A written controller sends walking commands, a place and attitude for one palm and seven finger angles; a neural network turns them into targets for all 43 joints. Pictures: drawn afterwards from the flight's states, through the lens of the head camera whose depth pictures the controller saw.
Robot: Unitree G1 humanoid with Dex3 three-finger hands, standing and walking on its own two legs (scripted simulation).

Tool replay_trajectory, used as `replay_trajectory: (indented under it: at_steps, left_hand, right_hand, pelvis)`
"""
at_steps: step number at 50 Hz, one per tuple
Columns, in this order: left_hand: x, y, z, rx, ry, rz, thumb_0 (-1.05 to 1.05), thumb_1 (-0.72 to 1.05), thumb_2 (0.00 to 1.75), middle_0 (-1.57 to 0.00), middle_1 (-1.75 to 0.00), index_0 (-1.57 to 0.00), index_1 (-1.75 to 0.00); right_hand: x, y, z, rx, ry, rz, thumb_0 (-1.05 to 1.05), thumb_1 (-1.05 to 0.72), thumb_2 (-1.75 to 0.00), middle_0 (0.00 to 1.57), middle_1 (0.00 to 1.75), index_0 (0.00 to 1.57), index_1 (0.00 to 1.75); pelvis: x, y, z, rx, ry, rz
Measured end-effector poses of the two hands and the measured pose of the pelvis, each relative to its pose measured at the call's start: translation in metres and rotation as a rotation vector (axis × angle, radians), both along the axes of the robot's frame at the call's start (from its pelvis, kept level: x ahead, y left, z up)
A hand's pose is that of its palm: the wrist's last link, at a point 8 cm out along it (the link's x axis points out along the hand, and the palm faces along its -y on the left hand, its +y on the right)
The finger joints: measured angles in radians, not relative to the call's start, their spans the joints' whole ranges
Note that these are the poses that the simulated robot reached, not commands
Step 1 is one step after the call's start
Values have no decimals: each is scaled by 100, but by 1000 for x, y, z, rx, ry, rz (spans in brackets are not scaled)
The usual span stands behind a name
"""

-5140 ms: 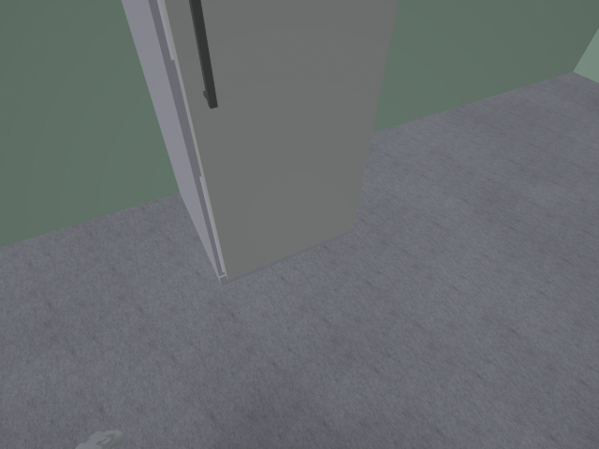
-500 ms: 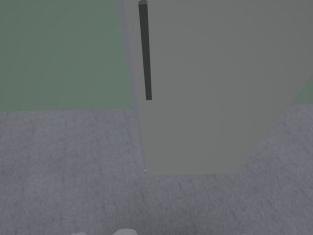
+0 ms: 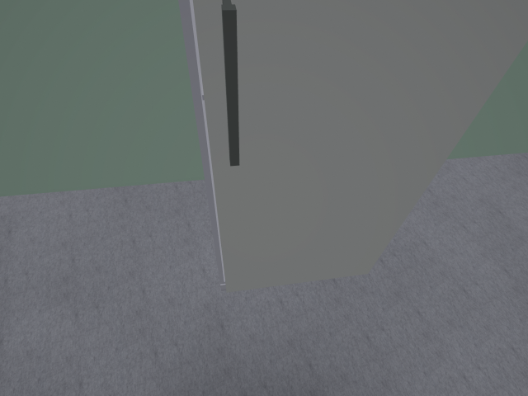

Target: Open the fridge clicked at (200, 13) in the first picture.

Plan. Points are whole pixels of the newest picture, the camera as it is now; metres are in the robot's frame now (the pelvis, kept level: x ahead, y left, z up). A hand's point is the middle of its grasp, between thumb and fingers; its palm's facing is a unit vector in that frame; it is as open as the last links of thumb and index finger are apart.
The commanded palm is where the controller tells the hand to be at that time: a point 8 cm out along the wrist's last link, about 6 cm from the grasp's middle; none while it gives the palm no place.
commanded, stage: come to a stop and stand still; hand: left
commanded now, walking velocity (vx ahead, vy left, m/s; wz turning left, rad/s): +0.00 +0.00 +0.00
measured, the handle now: (231, 94) +0.53 +0.07 +0.18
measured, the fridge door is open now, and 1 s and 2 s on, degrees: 0 0 0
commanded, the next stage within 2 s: look again from close up in 0.46 s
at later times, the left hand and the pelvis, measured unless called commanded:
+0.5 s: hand out of the picture +0.02 +0.13 -0.18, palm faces +0.06 -0.98 -0.21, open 7.2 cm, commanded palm none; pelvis +0.02 -0.05 +0.00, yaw +1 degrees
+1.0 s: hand out of the picture +0.00 +0.21 -0.19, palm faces +0.05 -0.98 -0.21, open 7.4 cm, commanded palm none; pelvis -0.03 +0.02 -0.01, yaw +1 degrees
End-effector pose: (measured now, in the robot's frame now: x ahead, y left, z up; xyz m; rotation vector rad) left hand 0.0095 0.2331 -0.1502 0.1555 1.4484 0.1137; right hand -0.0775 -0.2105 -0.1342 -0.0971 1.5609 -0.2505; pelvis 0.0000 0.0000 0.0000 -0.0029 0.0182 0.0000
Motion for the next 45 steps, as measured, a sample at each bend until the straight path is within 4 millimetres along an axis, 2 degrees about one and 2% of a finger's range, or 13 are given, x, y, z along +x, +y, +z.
replay_trajectory:
  at_steps: [3, 6, 9, 13, 17, 19, 24, 29, 33, 37, 41, 45]
  left_hand:
    - [24, -16, -1, 24, -73, -12, 1, 92, 90, -20, -30, -20, -30]
    - [41, -29, 4, 46, -126, -14, 1, 94, 90, -20, -30, -20, -30]
    - [52, -39, 7, 51, -170, -2, 0, 94, 90, -20, -30, -20, -30]
    - [55, -46, 5, 54, -190, 25, 0, 95, 90, -20, -30, -20, -30]
    - [48, -50, 4, 56, -171, 42, -1, 96, 90, -20, -30, -20, -30]
    - [40, -51, 4, 58, -153, 51, -1, 96, 90, -20, -30, -20, -30]
    - [13, -56, 2, 45, -75, 61, 0, 94, 90, -20, -30, -20, -30]
    - [-12, -64, 0, 20, -17, 64, 0, 92, 90, -20, -30, -20, -30]
    - [-23, -57, -1, 27, -46, 76, 0, 91, 90, -20, -30, -20, -30]
    - [-30, -39, -6, 34, -84, 87, 0, 90, 90, -20, -30, -20, -30]
    - [-28, -18, -11, 30, -115, 77, 0, 90, 90, -20, -30, -20, -30]
    - [-21, 4, -10, 33, -163, 54, 0, 90, 90, -20, -30, -20, -30]
  right_hand:
    - [-11, -10, -10, 31, 42, -19, 0, -91, -90, 21, 30, 20, 30]
    - [-7, -19, -18, 57, 50, -18, 0, -91, -90, 21, 30, 20, 30]
    - [12, -27, -22, 68, 21, 11, 0, -91, -90, 20, 30, 20, 30]
    - [47, -35, -25, 63, -55, 44, 0, -91, -90, 20, 30, 20, 30]
    - [82, -42, -25, 53, -131, 81, 0, -92, -90, 20, 30, 20, 30]
    - [91, -50, -24, 35, -137, 98, 1, -93, -90, 20, 30, 20, 30]
    - [108, -63, -21, 11, -166, 114, 1, -94, -90, 20, 30, 20, 30]
    - [114, -65, -18, 5, -178, 135, 1, -92, -90, 20, 30, 20, 30]
    - [123, -65, -18, -16, -241, 162, 0, -92, -90, 20, 30, 20, 30]
    - [136, -59, -17, -45, -299, 174, 0, -91, -90, 20, 30, 20, 30]
    - [144, -45, -4, -62, -370, 188, 0, -91, -90, 20, 30, 20, 30]
    - [142, -29, 4, -69, -412, 200, 0, -91, -90, 20, 30, 20, 30]
  pelvis:
    - [3, -14, -7, 22, 1, -3]
    - [7, -26, -8, 5, -11, 6]
    - [12, -34, -7, -2, -16, 19]
    - [17, -42, -8, 2, -32, 23]
    - [18, -48, -7, 6, -39, 21]
    - [19, -49, -6, 6, -41, 22]
    - [18, -50, -5, 6, -44, 17]
    - [17, -49, -5, 5, -46, 21]
    - [10, -41, -9, -7, -44, 33]
    - [5, -26, -15, -23, -61, 41]
    - [-2, -13, -14, -12, -72, 30]
    - [-13, 1, -13, -18, -78, 19]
